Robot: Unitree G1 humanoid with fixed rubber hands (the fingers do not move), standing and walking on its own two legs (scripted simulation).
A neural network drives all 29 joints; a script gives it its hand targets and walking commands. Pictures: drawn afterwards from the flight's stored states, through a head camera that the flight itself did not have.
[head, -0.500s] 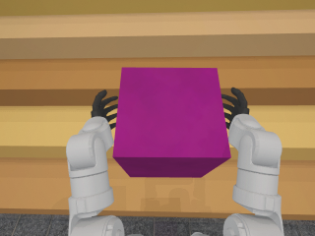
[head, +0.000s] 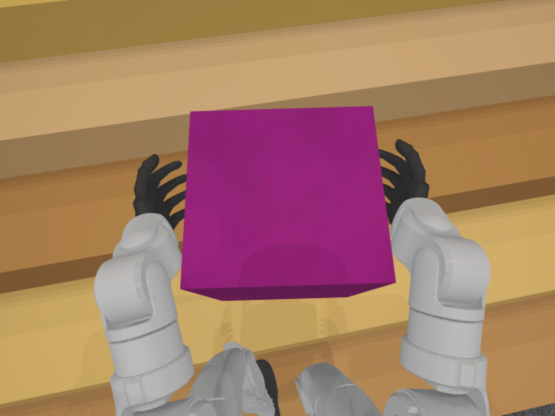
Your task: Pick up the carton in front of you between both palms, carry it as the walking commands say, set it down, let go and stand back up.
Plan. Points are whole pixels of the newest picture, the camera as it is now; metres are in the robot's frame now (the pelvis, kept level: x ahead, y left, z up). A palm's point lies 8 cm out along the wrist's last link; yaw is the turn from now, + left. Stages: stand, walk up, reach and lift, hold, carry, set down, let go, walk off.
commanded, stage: carry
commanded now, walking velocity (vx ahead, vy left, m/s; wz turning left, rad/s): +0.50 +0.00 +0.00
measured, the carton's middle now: (283, 221) +0.36 -0.04 +0.01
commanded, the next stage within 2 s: none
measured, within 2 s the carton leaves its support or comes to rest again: neither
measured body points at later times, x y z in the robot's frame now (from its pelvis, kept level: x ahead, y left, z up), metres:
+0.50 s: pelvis +0.33 +0.04 +0.17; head +0.35 +0.10 +0.62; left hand +0.64 +0.27 +0.29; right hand +0.70 -0.05 +0.31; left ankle +0.24 +0.14 -0.29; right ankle +0.39 -0.03 -0.51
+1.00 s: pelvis +0.62 +0.21 +0.35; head +0.68 +0.23 +0.80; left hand +0.99 +0.36 +0.46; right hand +0.97 +0.04 +0.48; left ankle +0.68 +0.27 -0.36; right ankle +0.57 +0.09 -0.15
